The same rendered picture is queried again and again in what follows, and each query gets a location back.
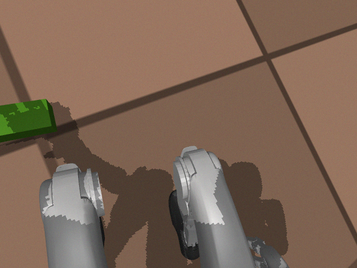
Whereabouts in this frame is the right robot hand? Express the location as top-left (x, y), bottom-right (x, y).
top-left (246, 236), bottom-right (289, 268)

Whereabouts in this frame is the right robot foot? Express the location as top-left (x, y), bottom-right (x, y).
top-left (168, 190), bottom-right (200, 260)

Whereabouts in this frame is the carton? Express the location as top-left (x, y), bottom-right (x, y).
top-left (0, 99), bottom-right (57, 142)

